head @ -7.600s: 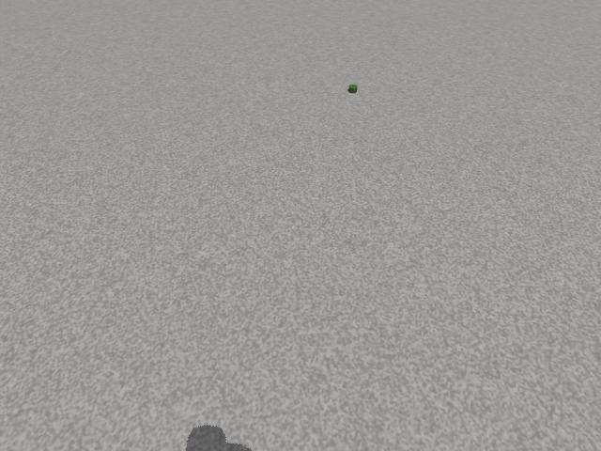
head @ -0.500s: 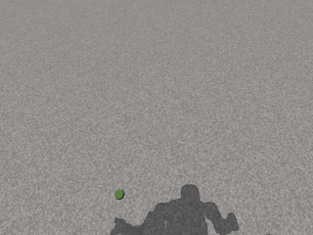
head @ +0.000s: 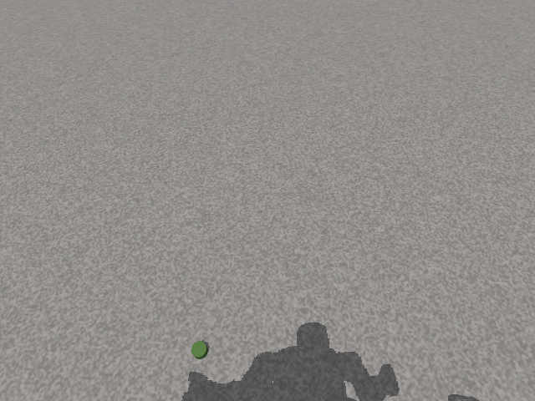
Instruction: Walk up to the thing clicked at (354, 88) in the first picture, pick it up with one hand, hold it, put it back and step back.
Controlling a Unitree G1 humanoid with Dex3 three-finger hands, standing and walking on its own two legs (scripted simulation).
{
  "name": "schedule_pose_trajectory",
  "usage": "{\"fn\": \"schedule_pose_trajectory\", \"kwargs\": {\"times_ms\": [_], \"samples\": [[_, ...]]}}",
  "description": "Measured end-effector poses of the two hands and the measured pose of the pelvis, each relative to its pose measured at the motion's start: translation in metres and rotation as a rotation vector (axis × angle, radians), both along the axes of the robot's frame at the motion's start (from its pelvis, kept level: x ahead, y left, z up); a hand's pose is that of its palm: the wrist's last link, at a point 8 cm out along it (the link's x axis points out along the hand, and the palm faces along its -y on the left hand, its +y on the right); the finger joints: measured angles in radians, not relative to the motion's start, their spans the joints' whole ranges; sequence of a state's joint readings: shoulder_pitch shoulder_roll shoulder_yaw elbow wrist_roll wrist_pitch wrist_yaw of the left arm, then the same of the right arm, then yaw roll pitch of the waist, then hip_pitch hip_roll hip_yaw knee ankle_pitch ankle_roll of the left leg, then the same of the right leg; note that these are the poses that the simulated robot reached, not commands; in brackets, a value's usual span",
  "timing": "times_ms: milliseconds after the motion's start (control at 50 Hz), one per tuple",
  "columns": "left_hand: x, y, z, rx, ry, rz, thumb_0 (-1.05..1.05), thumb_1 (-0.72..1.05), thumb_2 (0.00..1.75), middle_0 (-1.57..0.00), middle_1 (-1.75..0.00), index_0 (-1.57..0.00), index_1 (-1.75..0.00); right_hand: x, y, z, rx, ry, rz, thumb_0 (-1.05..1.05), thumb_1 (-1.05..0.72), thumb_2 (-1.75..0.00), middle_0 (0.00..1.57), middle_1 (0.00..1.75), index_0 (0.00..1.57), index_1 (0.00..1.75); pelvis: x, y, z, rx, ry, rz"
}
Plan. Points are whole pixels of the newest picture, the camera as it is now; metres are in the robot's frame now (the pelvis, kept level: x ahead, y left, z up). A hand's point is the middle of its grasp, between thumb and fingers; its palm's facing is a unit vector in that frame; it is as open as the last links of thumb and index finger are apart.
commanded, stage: walk up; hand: left
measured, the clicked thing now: (199, 350) +0.37 +0.26 -0.74
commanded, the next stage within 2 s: stand in 1.06 s
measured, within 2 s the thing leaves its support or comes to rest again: neither
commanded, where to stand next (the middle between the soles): +0.05 +0.02 m, yaw -2 degrees
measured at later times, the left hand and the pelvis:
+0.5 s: hand out of the picture +0.12 +0.25 -0.14, palm faces -0.07 -0.94 -0.35, open 7.4 cm; pelvis +0.02 +0.00 +0.02, yaw -2 degrees
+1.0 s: hand out of the picture +0.12 +0.25 -0.13, palm faces -0.08 -0.93 -0.37, open 7.4 cm; pelvis +0.02 +0.00 +0.02, yaw -3 degrees
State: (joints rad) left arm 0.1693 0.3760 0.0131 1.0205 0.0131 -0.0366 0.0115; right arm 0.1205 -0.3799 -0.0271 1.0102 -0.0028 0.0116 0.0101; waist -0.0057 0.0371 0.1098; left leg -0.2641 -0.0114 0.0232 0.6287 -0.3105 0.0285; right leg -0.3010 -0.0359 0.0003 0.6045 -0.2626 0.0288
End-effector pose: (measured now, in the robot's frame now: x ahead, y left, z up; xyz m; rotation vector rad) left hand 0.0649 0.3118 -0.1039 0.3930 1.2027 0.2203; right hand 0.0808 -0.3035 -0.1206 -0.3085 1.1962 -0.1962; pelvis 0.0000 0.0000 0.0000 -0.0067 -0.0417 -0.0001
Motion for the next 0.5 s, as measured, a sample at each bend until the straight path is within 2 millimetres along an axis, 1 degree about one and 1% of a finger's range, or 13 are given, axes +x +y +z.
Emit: {"fn": "schedule_pose_trajectory", "kwargs": {"times_ms": [60, 120, 200, 280, 340, 500], "samples": [[0.01, 0.0, 0.004, -0.009, -0.01, -0.005, 0.01, 0.9, 0.9, -0.2, -0.3, -0.2, -0.3, -0.007, 0.008, -0.002, 0.023, 0.029, -0.009, 0.01, -0.91, -0.9, 0.2, 0.3, 0.2, 0.3, 0.002, 0.004, 0.004, 0.006, 0.001, -0.009], [0.021, -0.001, 0.005, -0.022, -0.019, -0.019, 0.01, 0.9, 0.9, -0.2, -0.3, -0.2, -0.3, -0.011, 0.015, 0.001, 0.036, 0.048, -0.017, 0.01, -0.91, -0.9, 0.2, 0.3, 0.2, 0.3, 0.004, 0.005, 0.008, 0.008, 0.004, -0.016], [0.035, -0.004, 0.005, -0.04, -0.034, -0.026, 0.01, 0.9, 0.9, -0.2, -0.3, -0.2, -0.3, -0.012, 0.017, 0.008, 0.033, 0.056, -0.025, 0.01, -0.9, -0.9, 0.2, 0.3, 0.2, 0.3, 0.007, 0.006, 0.012, 0.012, 0.005, -0.02], [0.045, -0.008, 0.005, -0.057, -0.041, -0.032, 0.01, 0.9, 0.9, -0.2, -0.3, -0.2, -0.3, -0.008, 0.014, 0.015, 0.016, 0.048, -0.038, 0.01, -0.9, -0.9, 0.21, 0.3, 0.2, 0.3, 0.009, 0.007, 0.015, 0.014, 0.004, -0.026], [0.049, -0.011, 0.004, -0.065, -0.032, -0.039, 0.01, 0.9, 0.9, -0.2, -0.3, -0.2, -0.3, -0.003, 0.009, 0.02, 0.001, 0.034, -0.048, 0.01, -0.9, -0.9, 0.21, 0.3, 0.2, 0.3, 0.011, 0.006, 0.017, 0.016, 0.005, -0.03], [0.049, -0.016, 0.003, -0.068, -0.003, -0.036, 0.01, 0.9, 0.9, -0.2, -0.3, -0.2, -0.3, 0.011, -0.004, 0.027, -0.019, 0.001, -0.062, 0.01, -0.9, -0.9, 0.2, 0.3, 0.2, 0.3, 0.016, 0.003, 0.019, 0.017, 0.002, -0.036]]}}
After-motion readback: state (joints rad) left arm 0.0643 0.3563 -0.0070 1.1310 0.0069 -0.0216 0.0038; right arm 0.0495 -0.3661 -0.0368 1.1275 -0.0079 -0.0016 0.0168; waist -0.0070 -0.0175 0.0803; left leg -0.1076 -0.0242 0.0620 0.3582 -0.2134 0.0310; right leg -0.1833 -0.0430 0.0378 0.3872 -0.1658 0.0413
